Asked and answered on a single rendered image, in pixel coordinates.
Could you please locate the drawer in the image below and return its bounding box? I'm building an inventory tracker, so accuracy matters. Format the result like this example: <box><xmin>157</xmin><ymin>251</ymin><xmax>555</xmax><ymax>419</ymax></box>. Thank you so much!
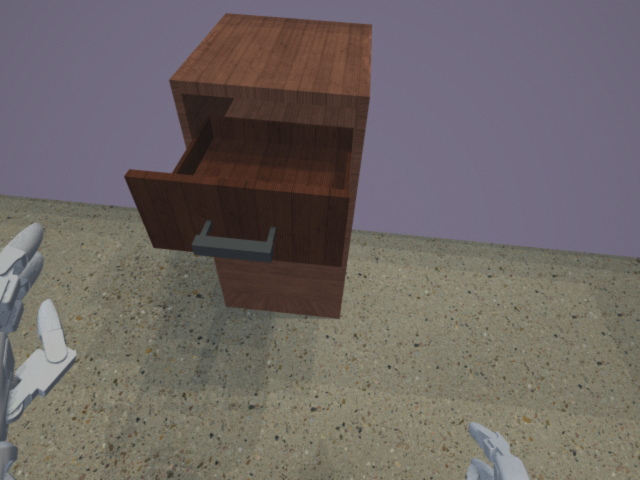
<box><xmin>124</xmin><ymin>115</ymin><xmax>354</xmax><ymax>267</ymax></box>

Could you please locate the handle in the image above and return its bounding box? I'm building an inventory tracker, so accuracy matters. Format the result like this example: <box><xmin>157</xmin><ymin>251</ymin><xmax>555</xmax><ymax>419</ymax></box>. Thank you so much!
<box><xmin>191</xmin><ymin>220</ymin><xmax>276</xmax><ymax>263</ymax></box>

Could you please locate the robot left hand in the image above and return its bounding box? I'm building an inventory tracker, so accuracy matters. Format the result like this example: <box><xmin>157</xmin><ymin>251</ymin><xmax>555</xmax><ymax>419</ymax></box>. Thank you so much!
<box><xmin>0</xmin><ymin>223</ymin><xmax>77</xmax><ymax>442</ymax></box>

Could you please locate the cabinet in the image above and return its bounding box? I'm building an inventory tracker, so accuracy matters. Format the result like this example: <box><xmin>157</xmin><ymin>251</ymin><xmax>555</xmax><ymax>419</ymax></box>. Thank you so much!
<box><xmin>169</xmin><ymin>13</ymin><xmax>372</xmax><ymax>319</ymax></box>

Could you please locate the robot right hand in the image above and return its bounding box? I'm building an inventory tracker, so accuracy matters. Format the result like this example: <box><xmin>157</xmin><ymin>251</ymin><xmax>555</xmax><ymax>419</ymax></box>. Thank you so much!
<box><xmin>466</xmin><ymin>422</ymin><xmax>531</xmax><ymax>480</ymax></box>

